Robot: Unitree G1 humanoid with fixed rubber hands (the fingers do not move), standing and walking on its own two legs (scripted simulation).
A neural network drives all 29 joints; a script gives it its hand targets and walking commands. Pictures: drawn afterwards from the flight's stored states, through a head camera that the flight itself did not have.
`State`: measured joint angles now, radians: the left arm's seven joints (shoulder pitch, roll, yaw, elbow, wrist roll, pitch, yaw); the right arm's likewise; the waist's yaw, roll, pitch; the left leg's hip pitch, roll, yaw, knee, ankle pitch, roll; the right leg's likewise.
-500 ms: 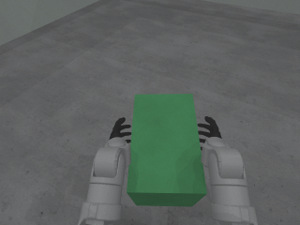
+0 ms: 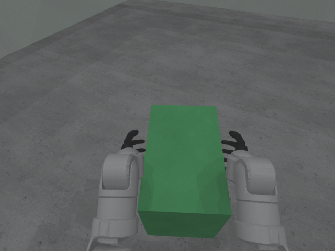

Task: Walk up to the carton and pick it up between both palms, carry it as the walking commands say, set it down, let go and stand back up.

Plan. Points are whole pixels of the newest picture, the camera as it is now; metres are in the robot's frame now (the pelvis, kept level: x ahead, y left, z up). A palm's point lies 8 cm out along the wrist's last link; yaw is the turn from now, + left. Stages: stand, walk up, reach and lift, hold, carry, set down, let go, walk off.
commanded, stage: carry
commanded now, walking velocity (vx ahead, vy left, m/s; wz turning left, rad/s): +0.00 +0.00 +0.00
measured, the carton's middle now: (181, 170) +0.33 -0.01 +0.00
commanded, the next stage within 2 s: none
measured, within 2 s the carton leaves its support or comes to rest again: neither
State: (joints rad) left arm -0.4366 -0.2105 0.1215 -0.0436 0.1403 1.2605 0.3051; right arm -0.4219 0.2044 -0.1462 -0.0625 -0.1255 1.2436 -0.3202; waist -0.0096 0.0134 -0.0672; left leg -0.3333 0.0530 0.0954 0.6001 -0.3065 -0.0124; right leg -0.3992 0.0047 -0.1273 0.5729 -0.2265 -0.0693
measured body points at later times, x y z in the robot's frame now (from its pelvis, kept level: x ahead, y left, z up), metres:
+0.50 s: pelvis -0.02 +0.03 +0.00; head -0.03 +0.02 +0.45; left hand +0.30 +0.15 +0.08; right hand +0.30 -0.10 +0.08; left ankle +0.00 +0.12 -0.73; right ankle +0.05 -0.08 -0.73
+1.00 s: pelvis -0.01 +0.04 +0.00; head -0.02 +0.04 +0.45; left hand +0.31 +0.15 +0.08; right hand +0.30 -0.10 +0.08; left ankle +0.00 +0.12 -0.73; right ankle +0.05 -0.08 -0.73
